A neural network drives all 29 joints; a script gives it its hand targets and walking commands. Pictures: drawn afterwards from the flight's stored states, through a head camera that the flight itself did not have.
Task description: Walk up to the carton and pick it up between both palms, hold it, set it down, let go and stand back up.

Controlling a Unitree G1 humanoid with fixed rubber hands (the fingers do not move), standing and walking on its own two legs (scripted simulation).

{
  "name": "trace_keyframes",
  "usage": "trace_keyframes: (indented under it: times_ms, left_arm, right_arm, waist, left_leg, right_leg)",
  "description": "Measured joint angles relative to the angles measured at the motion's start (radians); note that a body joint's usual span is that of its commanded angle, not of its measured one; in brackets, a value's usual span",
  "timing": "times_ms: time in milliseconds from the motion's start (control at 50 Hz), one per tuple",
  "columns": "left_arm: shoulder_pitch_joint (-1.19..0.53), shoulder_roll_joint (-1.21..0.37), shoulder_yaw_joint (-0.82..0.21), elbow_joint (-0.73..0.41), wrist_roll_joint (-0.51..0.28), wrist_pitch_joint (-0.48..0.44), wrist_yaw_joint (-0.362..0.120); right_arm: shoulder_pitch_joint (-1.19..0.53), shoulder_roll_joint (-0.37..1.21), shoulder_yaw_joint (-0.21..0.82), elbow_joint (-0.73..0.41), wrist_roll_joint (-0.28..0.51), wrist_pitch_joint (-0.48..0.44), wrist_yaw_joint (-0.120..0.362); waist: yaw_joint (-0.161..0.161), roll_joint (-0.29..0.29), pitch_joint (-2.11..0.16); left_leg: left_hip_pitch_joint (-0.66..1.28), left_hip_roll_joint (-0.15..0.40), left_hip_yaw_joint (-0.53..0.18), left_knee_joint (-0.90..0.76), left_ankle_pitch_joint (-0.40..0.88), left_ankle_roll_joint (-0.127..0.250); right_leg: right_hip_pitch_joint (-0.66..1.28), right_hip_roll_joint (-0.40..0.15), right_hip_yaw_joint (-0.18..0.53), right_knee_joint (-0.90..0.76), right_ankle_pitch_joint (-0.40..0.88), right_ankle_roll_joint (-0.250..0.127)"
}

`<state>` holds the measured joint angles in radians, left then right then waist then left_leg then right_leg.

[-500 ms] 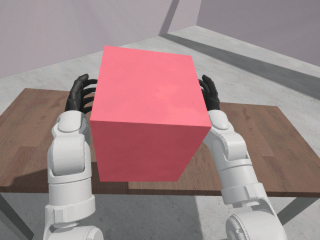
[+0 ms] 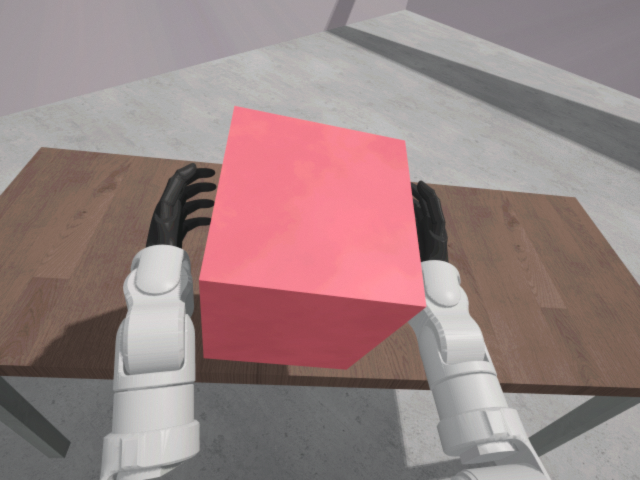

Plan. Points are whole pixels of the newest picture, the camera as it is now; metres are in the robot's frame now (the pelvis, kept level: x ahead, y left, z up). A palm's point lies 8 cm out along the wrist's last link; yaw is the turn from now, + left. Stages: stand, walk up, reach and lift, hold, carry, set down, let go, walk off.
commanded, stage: set down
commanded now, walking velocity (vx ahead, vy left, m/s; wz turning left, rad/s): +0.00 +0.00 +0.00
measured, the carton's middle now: (298, 256) +0.38 +0.01 +0.10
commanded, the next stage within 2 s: none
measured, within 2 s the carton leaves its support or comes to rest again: neither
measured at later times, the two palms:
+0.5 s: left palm (179, 261) +0.36 +0.15 +0.11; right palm (418, 257) +0.37 -0.14 +0.11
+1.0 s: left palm (192, 256) +0.39 +0.14 +0.09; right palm (415, 252) +0.39 -0.15 +0.10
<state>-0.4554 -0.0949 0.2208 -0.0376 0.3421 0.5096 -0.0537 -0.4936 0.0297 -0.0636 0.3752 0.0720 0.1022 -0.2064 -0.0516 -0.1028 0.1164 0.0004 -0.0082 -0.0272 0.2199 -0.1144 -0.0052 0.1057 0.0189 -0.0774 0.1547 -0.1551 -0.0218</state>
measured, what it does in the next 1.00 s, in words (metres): stands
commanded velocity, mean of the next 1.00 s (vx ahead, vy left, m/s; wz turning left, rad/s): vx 0.00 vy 0.00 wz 0.00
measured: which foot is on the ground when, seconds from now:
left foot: down 0.00-1.00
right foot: down 0.00-1.00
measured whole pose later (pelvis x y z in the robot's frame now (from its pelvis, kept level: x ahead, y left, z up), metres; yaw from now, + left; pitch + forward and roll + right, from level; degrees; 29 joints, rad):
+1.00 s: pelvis +0.00 -0.01 +0.00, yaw +1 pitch +0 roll +0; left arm -0.62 -0.13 0.44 0.57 0.38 0.13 -0.02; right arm -0.69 0.07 -0.37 0.84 -0.23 -0.09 -0.10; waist -0.02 -0.05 0.04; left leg -0.08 0.00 -0.04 0.13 -0.05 -0.01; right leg 0.00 0.02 -0.09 0.13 -0.13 -0.03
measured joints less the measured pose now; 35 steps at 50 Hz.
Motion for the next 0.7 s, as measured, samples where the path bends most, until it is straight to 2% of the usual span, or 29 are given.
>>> trace_keyframes:
  times_ms: [140,420,700]
  left_arm:
    - [0.011,-0.011,-0.011,0.035,-0.002,-0.075,0.025]
    - [-0.002,-0.014,0.062,0.213,-0.005,-0.173,0.012]
    - [-0.102,-0.014,0.126,0.436,0.001,-0.298,0.024]
  right_arm:
    - [0.003,-0.011,-0.007,0.046,-0.013,-0.081,0.012]
    - [-0.040,0.014,-0.045,0.196,-0.065,-0.118,0.021]
    - [-0.128,0.030,-0.173,0.353,-0.172,-0.191,0.053]
  waist:
    - [0.015,0.007,0.004]
    - [0.034,0.007,0.008]
    - [0.030,0.029,-0.057]
  left_leg:
    - [0.031,0.002,0.006,-0.016,-0.005,-0.003]
    - [0.031,0.011,-0.009,-0.048,0.019,-0.014]
    - [-0.029,0.009,-0.013,-0.055,0.037,-0.012]
  right_leg:
    - [0.023,0.001,0.007,-0.005,-0.008,-0.001]
    - [0.014,0.011,-0.008,-0.009,-0.005,-0.009]
    - [-0.048,0.009,-0.013,-0.005,0.005,-0.012]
